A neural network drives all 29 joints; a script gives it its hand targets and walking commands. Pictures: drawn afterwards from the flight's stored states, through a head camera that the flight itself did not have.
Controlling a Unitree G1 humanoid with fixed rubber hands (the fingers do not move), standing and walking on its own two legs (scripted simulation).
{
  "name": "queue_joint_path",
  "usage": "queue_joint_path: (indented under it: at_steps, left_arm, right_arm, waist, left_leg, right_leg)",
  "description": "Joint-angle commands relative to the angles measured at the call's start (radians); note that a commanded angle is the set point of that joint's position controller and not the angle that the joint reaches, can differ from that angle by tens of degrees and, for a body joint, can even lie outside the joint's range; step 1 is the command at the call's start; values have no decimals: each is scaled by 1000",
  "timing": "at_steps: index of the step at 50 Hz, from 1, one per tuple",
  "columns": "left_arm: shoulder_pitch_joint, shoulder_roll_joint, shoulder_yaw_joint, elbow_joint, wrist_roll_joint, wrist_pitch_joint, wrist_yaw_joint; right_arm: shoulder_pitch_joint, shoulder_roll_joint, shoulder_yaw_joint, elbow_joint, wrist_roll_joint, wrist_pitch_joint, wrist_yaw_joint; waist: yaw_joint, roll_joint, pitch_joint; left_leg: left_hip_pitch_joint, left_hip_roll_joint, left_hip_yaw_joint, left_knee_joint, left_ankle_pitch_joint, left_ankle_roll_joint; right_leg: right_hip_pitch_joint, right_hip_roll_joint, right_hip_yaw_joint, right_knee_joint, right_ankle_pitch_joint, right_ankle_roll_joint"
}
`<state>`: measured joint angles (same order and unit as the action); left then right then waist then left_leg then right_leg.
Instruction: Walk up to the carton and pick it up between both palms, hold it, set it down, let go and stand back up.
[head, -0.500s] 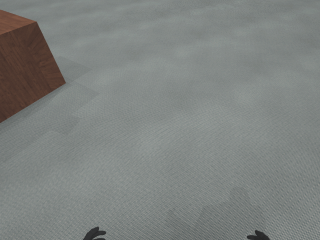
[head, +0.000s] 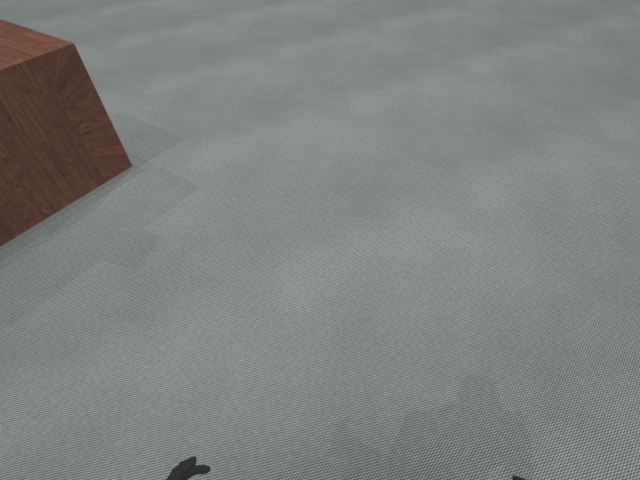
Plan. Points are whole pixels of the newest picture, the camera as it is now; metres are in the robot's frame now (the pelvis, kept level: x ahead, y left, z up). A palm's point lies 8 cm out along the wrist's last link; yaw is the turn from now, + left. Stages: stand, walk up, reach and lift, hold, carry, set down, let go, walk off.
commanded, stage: stand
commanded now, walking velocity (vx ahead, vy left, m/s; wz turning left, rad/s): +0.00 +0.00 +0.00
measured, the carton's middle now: out of the picture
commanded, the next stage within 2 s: walk up in 1.74 s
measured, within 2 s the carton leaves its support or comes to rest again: neither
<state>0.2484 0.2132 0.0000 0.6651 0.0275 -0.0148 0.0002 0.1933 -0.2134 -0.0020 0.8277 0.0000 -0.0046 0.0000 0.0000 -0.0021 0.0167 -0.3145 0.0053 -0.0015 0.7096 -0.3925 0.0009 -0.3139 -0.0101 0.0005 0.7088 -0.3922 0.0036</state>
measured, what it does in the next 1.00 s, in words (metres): stands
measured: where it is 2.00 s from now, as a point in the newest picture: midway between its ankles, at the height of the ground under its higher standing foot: outside the picture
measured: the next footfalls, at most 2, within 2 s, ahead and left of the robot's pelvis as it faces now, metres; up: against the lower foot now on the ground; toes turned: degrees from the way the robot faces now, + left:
none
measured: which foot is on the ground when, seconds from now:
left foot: down 0.00-1.00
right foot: down 0.00-1.00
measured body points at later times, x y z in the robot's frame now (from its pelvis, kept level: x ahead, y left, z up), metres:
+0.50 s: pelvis -0.01 +0.00 +0.00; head -0.01 +0.00 +0.45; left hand +0.11 +0.24 -0.12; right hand +0.09 -0.24 -0.13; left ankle -0.01 +0.12 -0.72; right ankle -0.01 -0.12 -0.72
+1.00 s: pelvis -0.03 +0.00 +0.00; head -0.04 +0.00 +0.45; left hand +0.07 +0.24 -0.13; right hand +0.05 -0.24 -0.14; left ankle -0.01 +0.12 -0.72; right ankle -0.01 -0.12 -0.72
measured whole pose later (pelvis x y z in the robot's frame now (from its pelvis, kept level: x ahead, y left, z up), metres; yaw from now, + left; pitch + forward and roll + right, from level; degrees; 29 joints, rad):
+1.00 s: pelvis -0.03 +0.00 +0.00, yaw +0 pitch -3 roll +0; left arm 0.22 0.21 0.00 0.83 0.02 -0.02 0.00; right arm 0.19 -0.21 0.00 0.98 0.00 -0.01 0.00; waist 0.00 0.00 0.03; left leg -0.31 0.01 0.00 0.71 -0.35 0.00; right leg -0.31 -0.01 0.00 0.71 -0.35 0.00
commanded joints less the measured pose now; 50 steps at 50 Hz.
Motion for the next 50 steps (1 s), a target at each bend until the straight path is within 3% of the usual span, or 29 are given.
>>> queue_joint_path:
  at_steps: [1, 16, 22, 25, 28, 32, 34, 36, 43, 48, 50]
  left_arm:
    - [-51, 288, 97, -24, -15, -55, 26]
    - [-69, 293, 98, 26, -17, -50, 31]
    - [-78, 286, 92, 43, -17, -51, 28]
    - [-70, 285, 91, 59, -20, -50, 29]
    - [-75, 281, 88, 70, -21, -47, 30]
    - [-88, 284, 86, 85, -15, -48, 28]
    - [-94, 279, 87, 95, -19, -49, 26]
    - [-91, 278, 81, 99, -20, -45, 25]
    - [-102, 283, 81, 130, -21, -47, 23]
    - [-103, 275, 77, 152, -19, -46, 22]
    - [-108, 286, 77, 164, -19, -42, 22]
  right_arm:
    - [-82, -294, -99, -76, -24, -55, -15]
    - [-85, -280, -92, -24, -23, -56, -17]
    - [-96, -286, -92, -9, -22, -54, -18]
    - [-87, -291, -93, 5, -22, -55, -15]
    - [-84, -288, -91, 14, -20, -56, -15]
    - [-104, -286, -92, 28, -20, -56, -13]
    - [-102, -297, -96, 42, -19, -54, -13]
    - [-100, -293, -89, 46, -23, -55, -12]
    - [-100, -301, -91, 84, -22, -52, -9]
    - [-116, -293, -85, 97, -19, -51, -8]
    - [-122, -296, -87, 100, -21, -46, -9]
  waist:
    - [3, -5, -30]
    - [2, -10, -13]
    - [3, -22, 14]
    - [5, 3, 20]
    - [7, -27, 19]
    - [2, -2, 39]
    - [5, -23, 42]
    - [4, 8, 75]
    - [4, -30, 81]
    - [10, 5, 94]
    - [2, -18, 105]
  left_leg:
    - [28, 87, -76, -119, 369, 76]
    - [37, 94, -89, -149, 357, 73]
    - [32, 94, -95, -171, 310, 72]
    - [11, 97, -113, -182, 300, 79]
    - [18, 98, -114, -187, 292, 75]
    - [11, 98, -116, -200, 248, 74]
    - [-2, 101, -126, -213, 227, 76]
    - [-13, 100, -125, -226, 185, 76]
    - [-5, 93, -124, -237, 166, 68]
    - [-16, 102, -144, -257, 132, 72]
    - [-15, 100, -137, -262, 115, 72]
  right_leg:
    - [50, -87, 58, -115, 384, -79]
    - [46, -89, 68, -133, 350, -77]
    - [35, -84, 74, -156, 309, -81]
    - [53, -90, 79, -158, 300, -82]
    - [45, -88, 83, -163, 294, -82]
    - [32, -88, 91, -188, 260, -81]
    - [41, -85, 83, -191, 239, -79]
    - [19, -90, 108, -206, 206, -82]
    - [10, -93, 113, -235, 170, -78]
    - [7, -92, 120, -247, 140, -81]
    - [-3, -95, 117, -261, 114, -78]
